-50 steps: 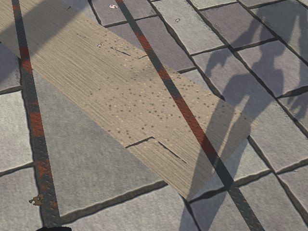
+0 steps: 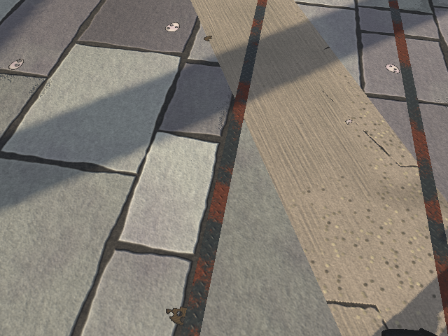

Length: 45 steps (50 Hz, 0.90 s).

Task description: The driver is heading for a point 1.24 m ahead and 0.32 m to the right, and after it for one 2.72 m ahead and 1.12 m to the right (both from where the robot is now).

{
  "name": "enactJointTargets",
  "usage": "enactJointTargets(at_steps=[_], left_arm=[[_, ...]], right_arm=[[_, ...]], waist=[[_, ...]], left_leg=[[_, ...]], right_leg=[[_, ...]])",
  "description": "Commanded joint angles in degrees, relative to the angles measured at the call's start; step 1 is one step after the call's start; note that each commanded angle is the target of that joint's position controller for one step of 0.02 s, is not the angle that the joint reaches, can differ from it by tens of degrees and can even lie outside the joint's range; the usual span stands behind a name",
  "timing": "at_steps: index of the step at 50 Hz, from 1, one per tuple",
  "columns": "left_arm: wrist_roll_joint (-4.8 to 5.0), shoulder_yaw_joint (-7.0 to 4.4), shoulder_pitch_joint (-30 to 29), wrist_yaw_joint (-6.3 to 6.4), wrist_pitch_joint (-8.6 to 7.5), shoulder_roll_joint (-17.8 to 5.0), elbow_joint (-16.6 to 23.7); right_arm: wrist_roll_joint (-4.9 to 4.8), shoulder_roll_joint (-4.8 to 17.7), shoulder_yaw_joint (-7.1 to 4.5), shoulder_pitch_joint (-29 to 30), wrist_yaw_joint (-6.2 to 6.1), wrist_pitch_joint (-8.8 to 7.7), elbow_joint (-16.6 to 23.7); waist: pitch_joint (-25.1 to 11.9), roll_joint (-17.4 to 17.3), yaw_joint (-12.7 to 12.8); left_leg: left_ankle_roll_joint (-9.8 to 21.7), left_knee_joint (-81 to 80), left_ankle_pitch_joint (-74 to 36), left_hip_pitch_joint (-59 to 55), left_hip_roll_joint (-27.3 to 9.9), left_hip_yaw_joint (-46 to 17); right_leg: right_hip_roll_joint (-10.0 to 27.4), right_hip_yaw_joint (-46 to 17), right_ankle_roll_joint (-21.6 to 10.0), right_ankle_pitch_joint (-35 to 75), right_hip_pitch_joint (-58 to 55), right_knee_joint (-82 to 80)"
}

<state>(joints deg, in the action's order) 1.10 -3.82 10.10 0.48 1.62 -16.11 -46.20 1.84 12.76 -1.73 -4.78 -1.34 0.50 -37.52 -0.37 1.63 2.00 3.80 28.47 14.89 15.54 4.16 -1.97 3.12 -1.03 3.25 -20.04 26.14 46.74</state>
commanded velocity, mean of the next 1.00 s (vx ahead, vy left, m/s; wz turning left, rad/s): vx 0.00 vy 0.00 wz -0.26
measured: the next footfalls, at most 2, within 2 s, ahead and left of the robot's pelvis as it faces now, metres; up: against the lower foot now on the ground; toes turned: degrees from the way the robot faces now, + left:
right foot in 0.18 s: +0.01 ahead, -0.14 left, +0.00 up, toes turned -11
left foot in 0.74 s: +0.18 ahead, +0.03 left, +0.00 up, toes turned -29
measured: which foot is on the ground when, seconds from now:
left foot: down 0.00-0.20, up 0.22-0.72, down 0.74-1.00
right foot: up 0.00-0.16, down 0.18-0.78, up 0.80-1.00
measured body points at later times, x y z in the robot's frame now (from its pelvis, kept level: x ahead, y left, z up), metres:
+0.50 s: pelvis +0.02 -0.07 +0.01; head +0.05 -0.13 +0.46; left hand +0.27 +0.15 -0.06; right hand +0.09 -0.41 -0.09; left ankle +0.13 +0.08 -0.66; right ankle -0.03 -0.13 -0.74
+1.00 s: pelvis +0.07 -0.07 +0.00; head +0.12 -0.08 +0.45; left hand +0.33 +0.14 -0.08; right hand +0.11 -0.39 -0.10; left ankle +0.14 +0.04 -0.74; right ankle +0.02 -0.18 -0.71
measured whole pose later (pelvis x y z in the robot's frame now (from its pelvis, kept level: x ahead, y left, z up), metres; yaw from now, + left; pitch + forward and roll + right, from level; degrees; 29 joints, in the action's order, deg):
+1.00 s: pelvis +0.07 -0.07 +0.00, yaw -14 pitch +3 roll -1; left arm 0.5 -4.4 5.3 0.6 0.2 -16.6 -35.5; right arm -1.7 18.1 -5.6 -12.3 -1.9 2.3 -38.2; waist 3.3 -0.5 -1.6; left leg -1.1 27.3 10.0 19.7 4.2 -14.5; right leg -5.8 -6.9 3.5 -26.3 22.2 43.7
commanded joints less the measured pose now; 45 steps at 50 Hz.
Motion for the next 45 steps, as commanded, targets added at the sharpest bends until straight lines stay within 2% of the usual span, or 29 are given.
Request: enactJointTargets(at_steps=[1,3,6,8,9,10,11,12,13,14,15,16,19,25,26,29,32,34,35,36,37,38,39,40,41,42,43,44,45], left_arm=[[0.53,-1.67,-5.79,-0.47,-1.22,-7.09,6.89],[0.67,-1.52,-4.01,-0.95,-1.18,-5.93,7.03],[1.02,-1.57,-1.34,-1.69,-0.98,-5.2,7.18],[1.02,-1.84,2.24,-2.14,-0.97,-4.94,6.67],[0.63,-2.46,4.3,-1.81,-1.06,-6.14,6.45],[0.2,-4.4,6.46,-0.88,-1.27,-12.57,7.14],[-1.21,-5.46,8.33,-0.96,-2.01,-18.41,8.14],[-2.53,-4.75,9.44,-1.19,-2.79,-15.37,9.14],[-1.92,-4.42,6.41,-0.95,-3.23,-13.76,9.5],[-0.42,-4.35,3.33,-0.32,-2.88,-12.71,10.18],[0.84,-3.79,1.46,0.33,-2.21,-11.33,10.97],[1.16,-3.49,0.88,0.94,-1.53,-10.81,11.54],[0.48,-3.67,2.02,1.74,-0.59,-11.33,12.55],[0.55,-4.14,1.55,2.5,0.4,-12.48,14.48],[0.28,-3.79,0.42,2.57,0.5,-11.96,14.83],[-0.97,-2.1,0.44,2.34,0.57,-9.11,14.71],[-2.28,0.4,-0.67,1.39,0.21,-4.52,13.67],[-2.56,0.4,-1.41,0.75,-0.26,-5.79,13.17],[-2.13,-0.15,-1.59,0.76,-0.44,-7.65,12.99],[-1.74,-0.74,-0.58,0.88,-0.75,-9.31,12.55],[-2.03,-1.19,0.44,1.13,-1.17,-10.0,12.58],[-2.91,-1.44,3.03,1.37,-1.7,-9.42,12.9],[-3.15,-1.49,1.79,1.8,-1.89,-8.87,13.35],[-2.82,-1.54,-1.49,2.13,-1.97,-8.21,14.15],[-1.99,-1.41,-4.62,2.15,-1.83,-7.09,15.82],[-1.41,-1.44,-5.17,1.9,-1.65,-6.25,16.2],[-1.14,-1.32,-5.29,1.47,-1.45,-5.29,16.07],[-1.12,-1.21,-5.52,1.18,-1.35,-4.71,15.88],[-1.02,-1.14,-6.11,1.01,-1.43,-4.0,15.86]], right_arm=[[-0.52,12.43,-4.02,-3.35,-0.88,0.18,1.61],[-0.92,11.71,-4.09,-2.42,-1.36,0.56,1.88],[-1.55,11.62,-4.51,-0.29,-1.65,0.98,2.46],[-2.56,11.59,-4.81,1.22,-1.76,1.22,2.48],[-2.89,10.83,-4.87,-0.29,-1.67,1.07,1.73],[-1.35,8.76,-4.64,-0.68,-1.43,0.69,2.88],[0.61,6.01,-3.69,5.88,-1.12,-0.13,7.06],[-0.05,7.69,-3.91,6.85,-0.78,-1.0,6.84],[-1.28,8.62,-4.28,5.98,-0.52,-1.3,5.91],[-1.36,8.66,-4.45,5.01,-0.81,-1.35,4.79],[-1.04,9.19,-4.68,4.93,-1.16,-1.15,4.53],[-1.11,8.9,-4.75,4.81,-1.09,-1.03,4.6],[-1.43,7.83,-4.48,3.59,-0.77,-1.24,3.97],[-1.83,8.35,-4.63,5.38,-0.83,-2.06,3.71],[-1.86,8.79,-4.64,4.15,-0.61,-2.09,2.86],[-1.76,8.91,-4.13,3.41,0.3,-2.15,1.96],[-1.93,7.4,-3.14,2.35,1.52,-2.47,1.65],[-2.61,8.27,-3.25,2.18,2.0,-2.67,1.87],[-2.79,9.5,-3.56,2.14,2.12,-2.88,2.31],[-2.59,11.0,-3.89,2.24,2.13,-3.15,2.87],[-2.3,13.55,-4.43,1.7,2.06,-3.4,3.52],[-2.09,16.9,-5.27,0.82,2.09,-3.53,3.62],[-2.74,17.12,-5.72,-2.54,2.14,-3.39,2.66],[-2.89,15.29,-5.3,-5.89,1.77,-3.01,2.17],[-2.55,14.63,-5.13,-10.32,1.48,-2.96,1.08],[-2.36,15.13,-5.38,-11.74,1.15,-3.03,0.95],[-2.72,15.72,-5.79,-9.72,0.64,-2.84,1.46],[-3.39,15.67,-5.98,-6.96,0.03,-2.28,2.31],[-4.03,14.92,-5.99,-4.78,-0.48,-1.29,3.06]], waist=[[-1.63,-8.81,-4.62],[-2.77,-8.14,-4.14],[-4.28,-8.38,-2.87],[-5.33,-8.6,-0.51],[-5.48,-6.46,0.43],[-6.53,6.13,-0.48],[-7.16,18.14,0.25],[-11.67,9.0,2.88],[-9.15,4.79,0.68],[-7.4,1.66,-0.72],[-6.46,1.6,-1.32],[-6.32,2.57,-2.0],[-6.6,3.3,-1.99],[-4.9,6.28,-1.45],[-5.48,6.64,-1.61],[-6.84,7.6,0.31],[-5.95,6.32,0.19],[-3.26,6.96,-0.07],[-1.57,6.92,-0.64],[-0.65,6.05,-0.8],[-1.64,2.76,-0.37],[-3.16,-4.31,2.06],[-4.78,-10.56,0.46],[-5.49,-15.01,-1.96],[-6.25,-17.09,-4.35],[-7.15,-13.25,-4.75],[-6.52,-9.35,-3.63],[-6.04,-7.55,-2.63],[-5.63,-7.18,-2.17]], left_leg=[[11.08,-6.37,-25.78,-9.06,-21.3,-12.52],[11.02,-4.8,-31.16,-11.9,-22.44,-11.8],[9.33,-2.43,-34.64,-12.38,-21.91,-8.01],[6.15,1.73,-32.51,-10.65,-20.08,-3.61],[2.45,6.98,-26.53,-7.1,-17.41,-0.32],[-3.52,22.26,-9.64,5.67,-10.71,6.12],[-7.34,35.38,23.47,24.36,0.38,3.75],[-6.94,43.11,25.01,27.0,-1.03,-3.76],[-6.32,44.34,19.64,28.39,-2.17,-4.79],[-6.45,42.39,14.67,29.12,-3.02,-4.62],[-6.79,40.26,11.46,28.72,-3.84,-4.86],[-7.28,39.72,8.99,26.29,-3.42,-4.7],[-8.34,35.97,4.61,25.29,-1.21,-4.5],[-9.54,22.58,1.41,23.16,0.76,-6.41],[-9.64,21.52,0.37,22.47,-0.08,-5.8],[-9.32,19.84,-0.6,17.27,-3.17,-3.48],[-7.64,14.37,0.11,8.33,-5.95,-1.57],[-6.06,7.91,-0.99,3.92,-4.9,0.29],[-5.0,2.99,-4.37,2.88,-3.92,1.0],[-3.74,-1.1,-10.1,2.26,-3.73,-0.34],[-2.0,-1.22,-22.84,0.59,-5.91,-5.11],[1.47,0.64,-35.73,-2.57,-9.39,-11.21],[7.49,-1.45,-38.19,-5.24,-13.63,-18.35],[12.79,-4.19,-39.68,-9.05,-18.48,-27.18],[15.75,-6.83,-37.82,-13.99,-22.08,-34.67],[15.06,-6.58,-34.72,-15.92,-21.7,-35.47],[12.53,-5.64,-32.45,-14.94,-19.68,-31.86],[9.76,-5.76,-29.47,-13.06,-16.95,-28.03],[7.59,-6.27,-25.14,-11.61,-14.19,-25.79]], right_leg=[[0.59,0.47,-0.73,-5.2,5.49,2.06],[0.76,1.3,-0.97,-6.72,5.61,1.92],[-0.47,3.92,-1.92,-5.01,1.29,-3.4],[-2.56,6.41,-3.68,3.55,-5.48,-13.91],[-2.92,3.84,-5.74,12.77,-11.0,-20.64],[6.62,-13.28,-10.87,32.2,-21.02,-24.67],[18.15,-33.02,-22.54,55.26,-28.97,-24.3],[18.72,-31.73,-25.21,51.69,-31.77,-24.57],[14.88,-26.31,-21.98,47.99,-30.88,-23.83],[11.49,-22.51,-18.68,43.73,-29.21,-23.54],[10.11,-21.04,-17.02,41.56,-27.62,-23.94],[8.44,-20.29,-16.27,40.86,-25.32,-24.37],[6.1,-20.66,-15.7,39.09,-24.92,-24.61],[3.7,-26.6,-13.81,29.66,-22.45,-23.34],[4.11,-25.34,-13.49,29.45,-22.81,-22.68],[5.37,-23.45,-13.65,35.51,-21.37,-20.4],[5.71,-21.42,-14.08,38.29,-16.96,-20.32],[5.39,-20.4,-14.1,35.56,-15.09,-20.8],[4.69,-20.01,-13.67,33.7,-15.15,-20.43],[3.65,-19.87,-12.71,31.25,-16.13,-19.95],[1.25,-18.48,-11.08,25.46,-16.89,-17.57],[-4.06,-13.24,-8.47,18.18,-14.69,-12.64],[-8.65,-6.81,-4.66,10.56,-10.89,-5.58],[-11.28,-3.96,-1.95,-2.02,-4.85,1.18],[-11.75,-5.05,-0.76,-19.55,3.23,10.24],[-10.63,-7.62,-0.29,-21.79,6.52,18.3],[-8.98,-8.73,-0.11,-18.08,7.83,20.16],[-7.83,-8.34,-0.08,-14.3,7.34,15.75],[-7.44,-7.24,0.14,-11.6,6.09,9.16]])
